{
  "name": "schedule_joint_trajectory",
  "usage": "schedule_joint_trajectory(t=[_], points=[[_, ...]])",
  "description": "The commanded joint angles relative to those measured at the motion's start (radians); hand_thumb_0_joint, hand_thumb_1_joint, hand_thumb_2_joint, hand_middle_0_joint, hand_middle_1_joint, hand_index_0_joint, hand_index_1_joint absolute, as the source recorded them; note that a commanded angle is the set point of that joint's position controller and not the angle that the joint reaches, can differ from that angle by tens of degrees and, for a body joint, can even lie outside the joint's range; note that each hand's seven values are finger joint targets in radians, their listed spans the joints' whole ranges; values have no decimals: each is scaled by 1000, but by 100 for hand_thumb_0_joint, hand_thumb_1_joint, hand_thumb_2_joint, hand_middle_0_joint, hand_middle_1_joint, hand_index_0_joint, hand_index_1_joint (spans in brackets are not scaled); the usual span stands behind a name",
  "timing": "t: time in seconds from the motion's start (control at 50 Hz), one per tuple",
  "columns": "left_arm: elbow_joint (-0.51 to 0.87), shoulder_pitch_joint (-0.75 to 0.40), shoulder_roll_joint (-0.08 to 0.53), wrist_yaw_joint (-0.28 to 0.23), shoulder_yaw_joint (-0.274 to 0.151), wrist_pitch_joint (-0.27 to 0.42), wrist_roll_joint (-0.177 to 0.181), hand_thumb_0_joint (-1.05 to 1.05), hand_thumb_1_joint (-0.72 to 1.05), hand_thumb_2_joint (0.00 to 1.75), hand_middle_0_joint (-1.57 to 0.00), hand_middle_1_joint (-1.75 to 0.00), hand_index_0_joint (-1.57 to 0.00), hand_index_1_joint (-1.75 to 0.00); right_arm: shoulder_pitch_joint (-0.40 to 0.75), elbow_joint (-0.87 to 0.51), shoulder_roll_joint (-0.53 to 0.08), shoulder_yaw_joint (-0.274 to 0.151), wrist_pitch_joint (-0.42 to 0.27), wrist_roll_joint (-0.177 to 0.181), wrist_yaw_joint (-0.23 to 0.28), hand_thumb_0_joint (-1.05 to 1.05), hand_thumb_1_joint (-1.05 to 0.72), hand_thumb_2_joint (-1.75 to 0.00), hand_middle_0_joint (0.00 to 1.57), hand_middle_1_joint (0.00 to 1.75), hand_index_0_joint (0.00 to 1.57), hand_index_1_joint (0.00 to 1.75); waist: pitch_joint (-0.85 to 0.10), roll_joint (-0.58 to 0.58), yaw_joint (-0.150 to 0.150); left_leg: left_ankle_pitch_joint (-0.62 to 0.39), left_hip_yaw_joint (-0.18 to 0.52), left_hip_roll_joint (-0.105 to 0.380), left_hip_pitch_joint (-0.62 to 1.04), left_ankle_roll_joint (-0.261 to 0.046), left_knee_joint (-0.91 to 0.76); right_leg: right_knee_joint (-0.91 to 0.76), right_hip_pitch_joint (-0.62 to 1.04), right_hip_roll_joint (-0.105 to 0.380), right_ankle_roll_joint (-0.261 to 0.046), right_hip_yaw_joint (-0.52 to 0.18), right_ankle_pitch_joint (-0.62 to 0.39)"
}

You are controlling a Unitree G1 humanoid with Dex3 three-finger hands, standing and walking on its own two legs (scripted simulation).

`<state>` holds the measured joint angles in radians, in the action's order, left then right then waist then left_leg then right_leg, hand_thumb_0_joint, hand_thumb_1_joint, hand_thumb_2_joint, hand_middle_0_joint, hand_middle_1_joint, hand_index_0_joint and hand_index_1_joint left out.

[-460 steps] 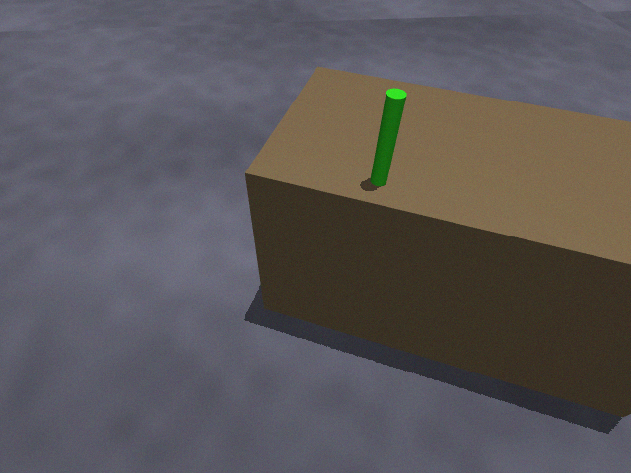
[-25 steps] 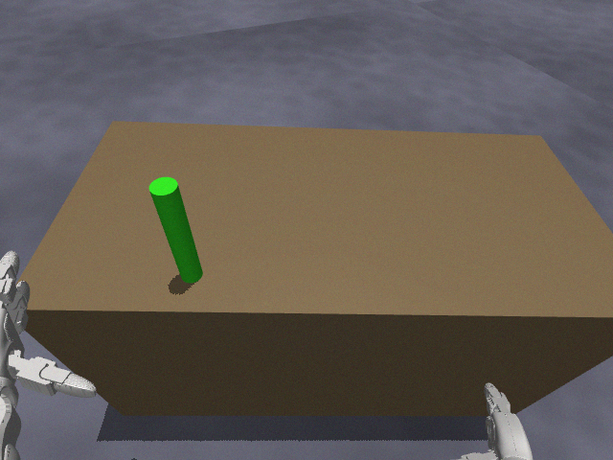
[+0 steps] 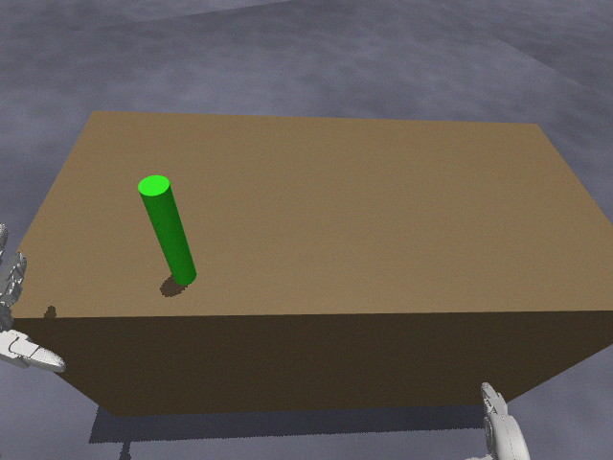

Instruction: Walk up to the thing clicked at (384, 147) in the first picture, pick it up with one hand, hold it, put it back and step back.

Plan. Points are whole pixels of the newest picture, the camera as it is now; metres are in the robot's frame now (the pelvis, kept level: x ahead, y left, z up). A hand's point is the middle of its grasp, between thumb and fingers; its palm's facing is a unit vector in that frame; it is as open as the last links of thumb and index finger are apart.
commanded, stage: go down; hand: left
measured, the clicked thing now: (171, 237) +0.44 +0.21 +0.00
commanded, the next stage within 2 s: none
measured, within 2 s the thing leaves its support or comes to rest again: neither
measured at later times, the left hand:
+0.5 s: hand (14, 268) +0.33 +0.36 +0.07, palm faces +0.19 -0.98 +0.02, open 17.7 cm
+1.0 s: hand (11, 253) +0.35 +0.38 +0.06, palm faces +0.19 -0.98 +0.02, open 17.7 cm
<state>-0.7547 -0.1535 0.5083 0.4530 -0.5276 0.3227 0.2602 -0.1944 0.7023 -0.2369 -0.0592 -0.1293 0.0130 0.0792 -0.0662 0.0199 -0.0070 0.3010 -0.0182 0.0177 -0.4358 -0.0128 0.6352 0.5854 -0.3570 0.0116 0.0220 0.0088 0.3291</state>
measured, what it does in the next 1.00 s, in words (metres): stands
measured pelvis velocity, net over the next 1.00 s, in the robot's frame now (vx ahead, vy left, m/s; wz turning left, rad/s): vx -0.01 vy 0.01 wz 0.00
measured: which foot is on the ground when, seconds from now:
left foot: down 0.00-1.00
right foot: down 0.00-1.00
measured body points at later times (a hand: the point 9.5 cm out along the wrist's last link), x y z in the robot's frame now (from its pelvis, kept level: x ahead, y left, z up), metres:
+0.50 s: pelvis -0.01 +0.00 -0.01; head +0.04 +0.03 +0.43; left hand +0.31 +0.42 +0.07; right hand +0.14 -0.27 -0.08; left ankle +0.01 +0.11 -0.73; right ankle -0.02 -0.14 -0.73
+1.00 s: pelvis -0.01 +0.01 -0.03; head +0.06 +0.05 +0.41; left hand +0.34 +0.44 +0.07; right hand +0.15 -0.25 -0.09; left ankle +0.01 +0.11 -0.73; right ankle -0.02 -0.14 -0.73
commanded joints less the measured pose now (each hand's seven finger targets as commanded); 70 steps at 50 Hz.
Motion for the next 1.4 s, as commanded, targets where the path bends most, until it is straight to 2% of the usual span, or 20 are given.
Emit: schedule_joint_trajectory(t=[0.0, 0.04, 0.16, 0.26, 0.32, 0.36, 0.38, 0.42, 0.52, 0.62, 0.72, 0.88, 0.94, 1.04, 1.08, 1.12, 1.16, 1.24, 1.28, 1.38], points=[[188, -276, 361, 17, -109, 80, 37, 0, -55, 5, -6, -3, -6, -4, 61, -140, -187, -65, -57, 8, 22, 0, 53, -5, 5, 5, 5, 5, -216, -117, -10, -285, 35, 3, 190, 6, -66, -53, -13, -19, -39, 18, -242], [174, -325, 405, 36, -139, 90, 49, 0, -60, 5, -6, -4, -6, -5, 59, -150, -177, -53, -61, 8, 24, 0, 52, -5, 5, 5, 5, 5, -227, -114, -22, -268, 31, -1, 178, -1, -53, -49, -14, -16, -36, 15, -245], [50, -410, 417, 131, -102, 88, 68, 0, -61, 5, -6, -4, -6, -5, 77, -95, -161, -23, -83, 6, 28, 0, 53, -5, 5, 5, 5, 5, -239, -153, -49, -280, 35, -6, 167, -8, -18, -18, -89, -10, -36, 13, -258], [-11, -474, 501, 174, -142, 87, 77, 0, -61, 3, -7, -4, -7, -5, 111, -139, -187, -9, -102, 1, 37, 0, 52, -5, 5, 5, 5, 5, -268, -152, -47, -215, 48, -3, 144, -5, -7, -6, -121, -16, -41, 22, -193], [-56, -485, 546, 176, -168, 81, 66, 0, -61, 3, -6, -4, -7, -5, 100, -217, -197, -2, -109, -3, 43, 0, 53, -5, 5, 5, 5, 5, -286, -133, -50, -187, 52, -3, 124, -6, 3, -1, -125, -20, -38, 25, -171], [-70, -501, 546, 177, -165, 77, 70, 0, -61, 4, -6, -5, -7, -5, 41, -161, -166, 14, -102, -1, 41, 0, 53, -5, 5, 5, 5, 5, -280, -146, -40, -167, 51, -8, 102, -8, 14, 6, -151, -19, -40, 21, -150], [-75, -502, 574, 176, -194, 78, 73, 0, -61, 4, -6, -5, -6, -5, 60, -222, -206, -12, -110, -2, 45, 0, 53, -5, 5, 5, 5, 5, -312, -133, -45, -184, 55, -4, 100, -6, 21, 17, -147, -22, -39, 27, -159], [-67, -507, 601, 170, -206, 75, 68, 0, -61, 4, -6, -5, -6, -5, 31, -211, -185, 4, -110, -5, 41, 0, 54, -5, 5, 5, 5, 5, -327, -168, -30, -219, 51, -4, 92, -4, 38, 32, -146, -21, -42, 24, -181], [-94, -562, 578, 177, -162, 63, 47, 0, -61, 6, -6, -4, -5, -5, 58, -234, -175, 17, -121, -4, 40, 0, 53, -6, 5, 5, 5, 5, -339, -200, -48, -221, 58, 6, 83, -2, 61, 60, -208, -27, -44, 25, -156], [-104, -595, 620, 175, -172, 53, 31, 0, -61, 7, -6, -5, -5, -6, 7, -241, -165, 30, -122, -9, 47, 0, 53, -5, 5, 5, 5, 5, -381, -199, -60, -210, 60, 7, 88, -4, 87, 73, -223, -30, -41, 28, -154], [-71, -593, 653, 175, -195, 43, 35, 0, -58, 8, -5, -5, -5, -6, -23, -267, -212, -8, -130, -9, 47, 0, 54, -5, 5, 5, 5, 5, -391, -224, -57, -269, 68, 17, 99, 5, 108, 106, -262, -37, -45, 40, -162], [-76, -640, 646, 185, -191, 22, 33, 0, -60, 7, -5, -5, -5, -6, 1, -315, -166, 36, -140, -4, 35, 0, 54, -5, 5, 5, 5, 5, -396, -234, -63, -314, 79, 28, 67, 3, 147, 148, -300, -41, -43, 45, -168], [-109, -636, 653, 175, -190, 15, 25, 0, -61, 8, -5, -5, -5, -6, -15, -312, -183, 23, -139, -6, 40, 0, 54, -5, 5, 5, 5, 5, -376, -212, -61, -231, 74, 22, 31, 0, 145, 150, -304, -40, -46, 42, -123], [-64, -667, 726, 173, -229, 9, 16, 0, -58, 8, -5, -5, -5, -6, -62, -369, -205, 11, -138, -9, 41, 0, 55, -5, 5, 5, 5, 5, -447, -241, -67, -275, 72, 18, 68, 5, 176, 166, -302, -38, -42, 41, -157], [-91, -664, 713, 179, -221, 4, 8, 0, -58, 8, -5, -5, -5, -6, -80, -347, -171, 37, -135, -13, 37, 0, 54, -5, 5, 5, 5, 5, -430, -254, -64, -299, 80, 26, 63, 9, 182, 176, -330, -41, -44, 47, -148], [-119, -653, 726, 180, -232, -3, 9, 0, -59, 8, -5, -5, -5, -6, -77, -349, -199, 12, -137, -11, 41, 0, 54, -5, 5, 5, 5, 5, -401, -236, -68, -286, 81, 24, 30, 5, 186, 181, -343, -41, -45, 45, -146], [-121, -669, 743, 179, -242, -5, 9, 0, -57, 9, -5, -5, -4, -6, -64, -368, -182, 29, -137, -9, 36, 0, 54, -5, 5, 5, 5, 5, -407, -239, -65, -258, 72, 17, 3, 2, 196, 187, -337, -38, -45, 41, -140], [-145, -679, 736, 183, -220, -19, 1, 0, -57, 8, -5, -5, -5, -6, -65, -392, -177, 42, -138, -7, 36, 0, 54, -5, 5, 5, 5, 5, -382, -247, -67, -188, 67, 16, -24, 2, 188, 189, -352, -42, -47, 43, -97], [-111, -710, 768, 187, -233, -19, -2, 0, -58, 7, -5, -5, -5, -5, -66, -412, -181, 42, -143, -8, 39, 0, 54, -5, 5, 5, 5, 5, -419, -248, -72, -218, 71, 18, -7, 2, 200, 200, -343, -43, -44, 44, -120], [-144, -730, 744, 199, -206, -38, -4, 0, -60, 7, -5, -5, -4, -6, -105, -397, -184, 44, -141, -12, 47, 0, 54, -5, 5, 5, 5, 5, -441, -235, -90, -272, 70, 15, 4, -4, 231, 208, -358, -38, -39, 41, -163]])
